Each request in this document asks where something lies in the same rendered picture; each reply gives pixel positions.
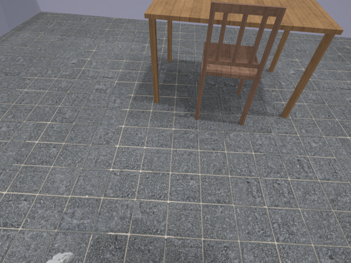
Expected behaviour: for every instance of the table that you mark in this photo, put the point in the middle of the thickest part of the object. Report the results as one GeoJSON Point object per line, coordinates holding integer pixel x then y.
{"type": "Point", "coordinates": [300, 15]}

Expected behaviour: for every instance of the chair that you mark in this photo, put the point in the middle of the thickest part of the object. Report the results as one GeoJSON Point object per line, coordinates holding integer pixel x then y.
{"type": "Point", "coordinates": [237, 61]}

